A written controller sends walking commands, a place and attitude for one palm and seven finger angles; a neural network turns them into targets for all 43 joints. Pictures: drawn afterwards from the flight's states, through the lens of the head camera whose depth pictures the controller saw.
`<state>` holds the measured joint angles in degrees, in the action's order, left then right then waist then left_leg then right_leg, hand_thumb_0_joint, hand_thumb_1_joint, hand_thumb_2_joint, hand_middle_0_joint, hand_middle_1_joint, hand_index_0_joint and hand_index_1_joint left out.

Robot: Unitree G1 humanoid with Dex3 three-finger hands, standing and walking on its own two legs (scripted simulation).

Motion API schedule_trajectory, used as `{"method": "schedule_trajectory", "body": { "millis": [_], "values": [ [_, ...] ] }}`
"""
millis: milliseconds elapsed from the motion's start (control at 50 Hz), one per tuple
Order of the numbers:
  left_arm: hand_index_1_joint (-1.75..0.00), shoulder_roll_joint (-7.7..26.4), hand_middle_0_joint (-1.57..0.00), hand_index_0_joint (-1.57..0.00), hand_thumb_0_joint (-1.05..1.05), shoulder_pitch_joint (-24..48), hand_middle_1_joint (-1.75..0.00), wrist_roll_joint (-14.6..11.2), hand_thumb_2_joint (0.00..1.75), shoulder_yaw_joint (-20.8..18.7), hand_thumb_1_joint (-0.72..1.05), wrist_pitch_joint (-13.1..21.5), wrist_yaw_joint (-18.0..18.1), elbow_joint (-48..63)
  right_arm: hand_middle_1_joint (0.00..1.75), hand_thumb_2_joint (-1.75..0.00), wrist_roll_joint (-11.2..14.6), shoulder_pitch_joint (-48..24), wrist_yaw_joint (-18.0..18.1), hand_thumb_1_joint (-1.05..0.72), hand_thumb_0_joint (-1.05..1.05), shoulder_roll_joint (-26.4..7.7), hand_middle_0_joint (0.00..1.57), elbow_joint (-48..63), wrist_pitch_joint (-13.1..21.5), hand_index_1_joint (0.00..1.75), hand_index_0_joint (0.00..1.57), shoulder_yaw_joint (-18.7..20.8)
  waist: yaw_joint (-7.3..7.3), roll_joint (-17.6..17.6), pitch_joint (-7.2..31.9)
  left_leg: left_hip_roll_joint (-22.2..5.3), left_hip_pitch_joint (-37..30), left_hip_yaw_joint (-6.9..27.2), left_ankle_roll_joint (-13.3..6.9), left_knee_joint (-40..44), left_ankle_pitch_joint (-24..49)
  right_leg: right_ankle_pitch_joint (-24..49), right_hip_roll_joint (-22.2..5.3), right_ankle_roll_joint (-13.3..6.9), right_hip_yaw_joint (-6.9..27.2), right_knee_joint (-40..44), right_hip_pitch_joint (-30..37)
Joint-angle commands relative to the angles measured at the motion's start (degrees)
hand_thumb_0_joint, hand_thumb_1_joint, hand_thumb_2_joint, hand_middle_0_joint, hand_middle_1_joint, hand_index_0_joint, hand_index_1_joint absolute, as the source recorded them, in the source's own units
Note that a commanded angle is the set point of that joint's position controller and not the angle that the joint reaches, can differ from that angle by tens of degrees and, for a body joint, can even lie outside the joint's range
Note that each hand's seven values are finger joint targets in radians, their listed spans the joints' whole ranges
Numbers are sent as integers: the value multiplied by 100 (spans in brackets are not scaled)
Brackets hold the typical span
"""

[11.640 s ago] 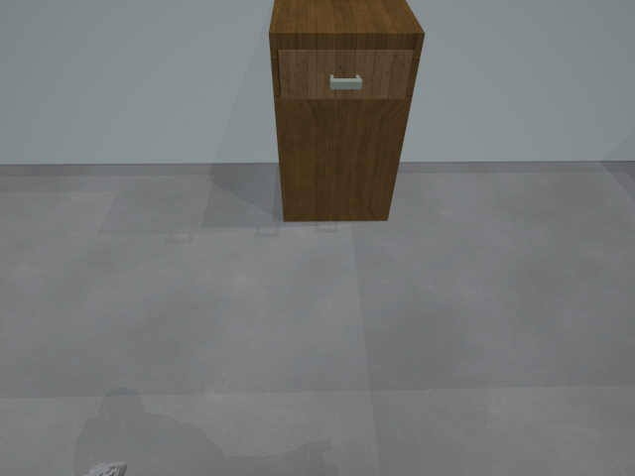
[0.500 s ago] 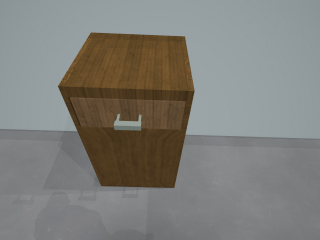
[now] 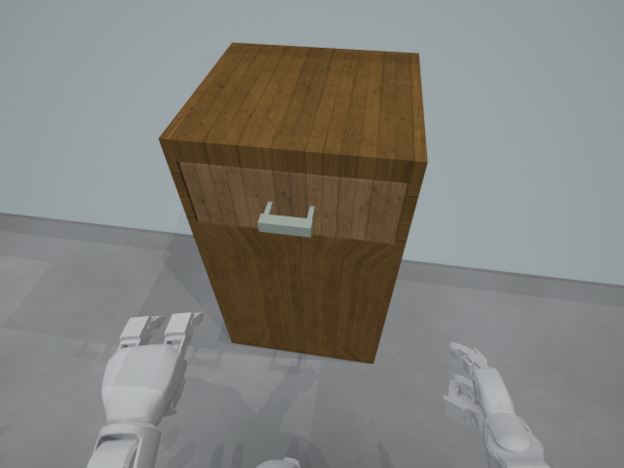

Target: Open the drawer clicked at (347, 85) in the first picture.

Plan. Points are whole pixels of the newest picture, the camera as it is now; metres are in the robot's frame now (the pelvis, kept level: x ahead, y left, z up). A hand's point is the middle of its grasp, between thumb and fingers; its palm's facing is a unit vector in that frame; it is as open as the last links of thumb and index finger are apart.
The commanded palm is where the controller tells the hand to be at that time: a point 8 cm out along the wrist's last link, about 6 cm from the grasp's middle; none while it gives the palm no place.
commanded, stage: raise the hand with hooked fingers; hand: left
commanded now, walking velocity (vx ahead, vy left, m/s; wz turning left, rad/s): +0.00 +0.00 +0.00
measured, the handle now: (288, 217) +0.56 +0.14 -0.05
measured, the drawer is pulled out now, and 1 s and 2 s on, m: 0.00 0.00 0.00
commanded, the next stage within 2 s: move the hooked fingers above the handle in 1.30 s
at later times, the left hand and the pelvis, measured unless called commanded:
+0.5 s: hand (184, 287) +0.31 +0.23 +0.06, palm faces +0.08 -0.11 -0.99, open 12.5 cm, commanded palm +0.28 +0.23 +0.12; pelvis +0.05 +0.00 +0.02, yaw -2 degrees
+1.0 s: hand (184, 222) +0.37 +0.23 +0.12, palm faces +0.04 -0.08 -1.00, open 13.8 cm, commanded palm +0.33 +0.23 +0.17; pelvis +0.05 +0.00 +0.04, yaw +0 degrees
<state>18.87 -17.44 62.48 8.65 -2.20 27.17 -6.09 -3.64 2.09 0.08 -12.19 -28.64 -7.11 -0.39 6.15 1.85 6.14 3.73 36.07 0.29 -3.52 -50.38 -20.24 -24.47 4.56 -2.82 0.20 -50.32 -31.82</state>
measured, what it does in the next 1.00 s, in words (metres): shifts its weight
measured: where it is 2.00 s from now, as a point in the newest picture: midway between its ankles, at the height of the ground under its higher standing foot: outside the picture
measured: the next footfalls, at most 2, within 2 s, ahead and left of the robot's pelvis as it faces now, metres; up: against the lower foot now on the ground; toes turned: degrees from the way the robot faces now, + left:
none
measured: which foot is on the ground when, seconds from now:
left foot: down 0.00-1.00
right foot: down 0.00-1.00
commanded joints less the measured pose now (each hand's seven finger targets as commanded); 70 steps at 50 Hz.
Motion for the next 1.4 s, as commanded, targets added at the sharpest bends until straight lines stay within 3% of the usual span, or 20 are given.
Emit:
{"method": "schedule_trajectory", "body": {
  "millis": [0, 20, 100, 140, 240, 320, 400, 480, 540, 580, 660, 780, 800, 880, 940, 960, 1020, 1120, 1220, 1380],
  "values": [
    [-76, 411, -25, -25, 0, 1075, -76, -237, 59, -219, 18, 12, -109, 1477, 30, -90, 46, -453, 24, -90, 0, -625, 20, 756, 222, 30, 20, 168, -425, 69, 934, -185, -1632, 523, 90, 921, 721, 706, -78, -192, 627, 1158, -232],
    [-78, 467, -25, -25, 0, 910, -78, -273, 58, -277, 15, -22, -230, 1424, 30, -90, 63, -430, 13, -90, 0, -624, 20, 766, 206, 30, 20, 155, -381, -120, 931, -198, -1605, 522, 104, 991, 847, 853, -78, -177, 581, 1168, -88],
    [-84, 736, -26, -26, 0, 353, -84, -328, 54, -579, 6, 17, -523, 1457, 30, -90, 126, -369, -14, -90, 0, -609, 20, 735, 225, 30, 20, 91, -200, -320, 895, -169, -1534, 412, 135, 1166, 1378, 1524, -102, -149, 659, 1247, 487],
    [-87, 936, -26, -26, 0, 390, -87, -270, 52, -816, 1, 83, -525, 1601, 30, -90, 104, -400, -17, -90, 0, -631, 20, 715, 226, 30, 20, 83, -130, -257, 878, -166, -1529, 381, 134, 1218, 1510, 1692, -102, -156, 716, 1282, 613],
    [-94, 1129, -27, -27, 0, 718, -94, -281, 47, -1110, -10, 152, -337, 2038, 30, -90, 70, -344, -21, -90, 0, -648, 20, 675, 225, 30, 20, 181, -131, -111, 1214, -170, -1753, 340, 120, 1210, 1876, 2113, -156, -132, 699, 1269, 859],
    [-100, 1056, -28, -28, 0, 955, -100, -417, 43, -1020, -20, 16, -317, 1989, 30, -90, 131, -262, -10, -90, 0, -704, 20, 545, 202, 30, 20, 263, -252, -107, 1305, -175, -1898, 298, 127, 1241, 2123, 2428, -202, -90, 676, 1307, 964],
    [-107, 1052, -29, -29, 0, 1233, -107, -551, 39, -840, -29, -194, -549, 1978, 30, -90, 215, -215, 35, -90, 0, -741, 20, 486, 178, 30, 20, 304, -301, -148, 1161, -188, -2042, 295, 120, 1407, 2240, 2544, -239, -55, 633, 1470, 1149],
    [-112, 1253, -29, -29, 0, 1545, -112, -593, 35, -906, -38, -280, -856, 1931, 30, -90, 271, -243, 69, -90, 0, -759, 20, 444, 154, 30, 20, 278, -230, -181, 1166, -174, -2199, 262, 119, 1576, 2479, 2739, -268, -25, 615, 1608, 1397],
    [-117, 1515, -30, -30, 0, 1866, -117, -591, 32, -1086, -45, -332, -1049, 1741, 30, -90, 308, -286, 103, -90, 0, -779, 20, 426, 117, 30, 20, 249, -197, -215, 981, -158, -2175, 213, 108, 1722, 2340, 2699, -255, -22, 636, 1773, 1518],
    [-120, 1516, -30, -30, 0, 2194, -120, -618, 30, -1027, -50, -340, -1158, 1685, 30, -90, 330, -265, 116, -90, 0, -756, 20, 399, 89, 30, 20, 227, -220, -209, 950, -145, -2227, 189, 113, 1816, 2281, 2642, -275, -13, 579, 1836, 1596],
    [-120, 1613, -30, -30, 0, 2635, -120, -667, 30, -1025, -50, -343, -1359, 1641, 30, -90, 346, -239, 135, -90, 0, -738, 20, 399, 37, 30, 20, 226, -220, 38, 1014, -146, -2456, 166, 109, 1923, 2429, 2679, -283, -20, 527, 1947, 1763],
    [-120, 1750, -30, -30, 0, 3455, -120, -759, 30, -988, -50, -350, -1742, 1345, 30, -90, 389, -253, 176, -90, 0, -759, 20, 323, -40, 30, 20, 186, -284, -146, 970, -116, -2538, 139, 86, 2045, 2349, 2663, -283, 18, 471, 2139, 1832],
    [-120, 1749, -30, -30, 0, 3523, -120, -797, 30, -958, -50, -354, -1817, 1201, 30, -90, 403, -236, 191, -90, 0, -758, 20, 320, -57, 30, 20, 184, -317, -216, 823, -118, -2500, 126, 78, 2071, 2275, 2618, -282, 24, 455, 2184, 1814],
    [-120, 2001, -30, -30, 0, 4087, -120, -813, 30, -1075, -50, -222, -2019, 1162, 30, -90, 411, -221, 214, -90, 0, -773, 20, 279, -89, 30, 20, 168, -287, -93, 1025, -106, -2617, 144, 72, 2133, 2304, 2557, -299, 19, 414, 2232, 1923],
    [-120, 1983, -30, -30, 0, 3465, -120, -928, 30, -1209, -50, -100, -2154, 961, 30, -90, 408, -147, 166, -90, 0, -809, 20, 325, -76, 30, 20, 198, -176, -207, 1043, -105, -2559, 154, 82, 2148, 2520, 2802, -282, 15, 425, 2227, 2065],
    [-120, 1812, -30, -30, 0, 3366, -120, -965, 30, -1071, -50, -74, -2188, 969, 30, -90, 418, -136, 144, -90, 0, -793, 20, 330, -84, 30, 20, 197, -206, -195, 922, -112, -2526, 132, 88, 2138, 2549, 2842, -301, 21, 399, 2210, 2019],
    [-120, 1863, -30, -30, 0, 3440, -120, -961, 30, -1136, -50, 82, -2182, 1187, 30, -90, 404, -108, 99, -90, 0, -820, 20, 340, -92, 30, 20, 227, -204, -224, 935, -125, -2490, 153, 95, 2138, 2553, 2780, -296, 26, 389, 2191, 1907],
    [-120, 2072, -30, -30, 0, 3664, -120, -900, 30, -1379, -50, 284, -1873, 1446, 30, -90, 395, -64, 108, -90, 0, -813, 20, 304, -43, 30, 20, 284, -167, -72, 1154, -140, -2554, 164, 97, 2121, 2385, 2471, -287, 10, 397, 2158, 1816],
    [-120, 2017, -30, -30, 0, 3774, -120, -866, 30, -1316, -50, 193, -1624, 1265, 30, -90, 440, -49, 136, -90, 0, -804, 20, 217, -14, 30, 20, 310, -212, -57, 1146, -157, -2582, 184, 101, 2136, 2122, 2076, -262, 8, 337, 2180, 1642],
    [-120, 1922, -30, -30, 0, 3731, -120, -914, 30, -1106, -50, 30, -1797, 1259, 30, -90, 461, -78, 142, -90, 0, -822, 20, 230, -23, 30, 20, 280, -242, -41, 1079, -177, -2629, 224, 107, 2195, 2112, 1999, -264, 12, 298, 2216, 1663]
  ]
}}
